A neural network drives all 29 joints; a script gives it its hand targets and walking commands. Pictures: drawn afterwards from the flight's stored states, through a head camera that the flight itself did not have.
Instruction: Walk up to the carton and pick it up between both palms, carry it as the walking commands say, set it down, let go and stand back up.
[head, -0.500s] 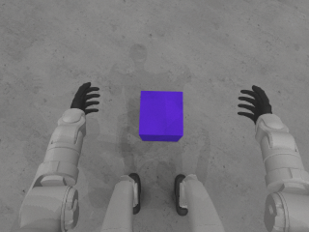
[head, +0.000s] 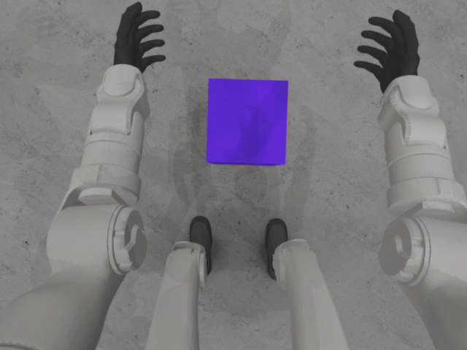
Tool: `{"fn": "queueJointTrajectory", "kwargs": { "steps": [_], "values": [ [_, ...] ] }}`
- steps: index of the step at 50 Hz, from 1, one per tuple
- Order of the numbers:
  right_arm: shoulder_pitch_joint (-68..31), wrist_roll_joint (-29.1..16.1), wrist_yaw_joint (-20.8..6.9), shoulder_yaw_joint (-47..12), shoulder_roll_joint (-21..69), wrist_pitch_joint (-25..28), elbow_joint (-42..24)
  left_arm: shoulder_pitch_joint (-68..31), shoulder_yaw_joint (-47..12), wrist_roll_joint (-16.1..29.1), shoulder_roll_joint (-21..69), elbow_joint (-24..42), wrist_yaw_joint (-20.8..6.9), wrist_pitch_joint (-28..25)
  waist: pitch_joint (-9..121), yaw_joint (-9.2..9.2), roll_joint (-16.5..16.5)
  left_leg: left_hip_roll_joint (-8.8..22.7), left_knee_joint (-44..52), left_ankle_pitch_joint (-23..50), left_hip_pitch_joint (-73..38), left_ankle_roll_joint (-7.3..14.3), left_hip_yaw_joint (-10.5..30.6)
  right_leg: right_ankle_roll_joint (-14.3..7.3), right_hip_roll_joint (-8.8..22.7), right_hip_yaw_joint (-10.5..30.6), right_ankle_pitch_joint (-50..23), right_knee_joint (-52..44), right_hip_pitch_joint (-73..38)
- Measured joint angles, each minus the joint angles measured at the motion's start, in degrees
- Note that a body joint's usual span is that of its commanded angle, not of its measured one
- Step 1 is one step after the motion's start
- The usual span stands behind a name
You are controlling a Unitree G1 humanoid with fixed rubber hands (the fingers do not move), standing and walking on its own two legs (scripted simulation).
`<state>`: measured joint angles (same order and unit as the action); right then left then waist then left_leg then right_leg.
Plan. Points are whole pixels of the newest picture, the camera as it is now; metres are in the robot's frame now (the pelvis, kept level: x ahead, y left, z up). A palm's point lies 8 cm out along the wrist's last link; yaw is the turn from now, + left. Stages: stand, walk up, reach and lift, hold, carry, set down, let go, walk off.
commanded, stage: reach and lift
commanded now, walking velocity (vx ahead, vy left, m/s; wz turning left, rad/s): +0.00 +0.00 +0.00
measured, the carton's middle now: (245, 128) +0.49 -0.02 -0.54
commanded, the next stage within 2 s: none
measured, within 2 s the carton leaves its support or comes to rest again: neither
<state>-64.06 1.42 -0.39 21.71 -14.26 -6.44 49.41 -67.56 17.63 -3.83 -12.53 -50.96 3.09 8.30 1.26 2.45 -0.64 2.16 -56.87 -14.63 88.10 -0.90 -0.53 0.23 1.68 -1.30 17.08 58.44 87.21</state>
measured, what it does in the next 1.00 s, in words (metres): lowers itself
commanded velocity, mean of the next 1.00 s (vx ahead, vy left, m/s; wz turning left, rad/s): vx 0.00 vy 0.00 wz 0.00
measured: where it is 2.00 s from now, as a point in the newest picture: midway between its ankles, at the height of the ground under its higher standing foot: (239, 258)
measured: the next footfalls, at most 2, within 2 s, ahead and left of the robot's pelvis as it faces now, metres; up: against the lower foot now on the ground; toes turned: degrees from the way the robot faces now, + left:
none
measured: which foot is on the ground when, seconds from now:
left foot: down 0.00-1.00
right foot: down 0.00-1.00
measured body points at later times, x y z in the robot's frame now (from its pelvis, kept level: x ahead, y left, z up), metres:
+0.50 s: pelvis -0.02 +0.00 -0.11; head +0.31 +0.00 +0.20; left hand +0.53 +0.16 -0.24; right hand +0.51 -0.23 -0.23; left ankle +0.08 +0.13 -0.63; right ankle +0.06 -0.12 -0.63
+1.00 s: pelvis -0.04 +0.01 -0.23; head +0.32 +0.00 +0.04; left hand +0.53 +0.15 -0.39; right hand +0.51 -0.22 -0.38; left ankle +0.07 +0.13 -0.63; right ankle +0.06 -0.12 -0.63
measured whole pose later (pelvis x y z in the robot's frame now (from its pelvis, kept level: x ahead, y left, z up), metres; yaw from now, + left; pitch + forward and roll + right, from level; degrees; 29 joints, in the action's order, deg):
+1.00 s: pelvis -0.04 +0.01 -0.23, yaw +0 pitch +45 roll +0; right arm -78.5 -10.9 5.4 10.6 -20.2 -4.0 62.5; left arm -79.9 6.3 8.5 -18.4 -60.6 8.7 5.9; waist -8.0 2.7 -0.4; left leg 1.6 -111.3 -29.2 127.5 -0.8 0.7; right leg 1.1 1.5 1.0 32.1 112.9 126.1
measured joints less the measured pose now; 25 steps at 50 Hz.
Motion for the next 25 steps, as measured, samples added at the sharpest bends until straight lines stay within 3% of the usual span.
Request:
{"fn": "queueJointTrajectory", "kwargs": {
  "steps": [11, 25],
  "values": [
    [3.20, 3.36, -1.08, 2.61, 2.06, 0.87, -2.18, 4.15, 3.13, -2.54, 2.30, 3.38, -0.80, -0.92, 3.93, -0.56, -0.25, 0.16, -3.15, -1.41, 5.73, -0.26, 0.31, 0.05, -0.49, 0.46, 1.08, 2.81, 5.76],
    [-4.36, -1.44, 1.75, -1.90, -1.04, -0.37, 3.13, -2.18, -1.35, 2.83, -1.70, -1.54, 2.17, -0.23, 2.38, 0.27, -0.25, -0.16, -27.26, -8.86, 23.08, -0.12, 0.86, 0.31, -0.10, 1.07, 8.83, 27.04, 22.89]
  ]
}}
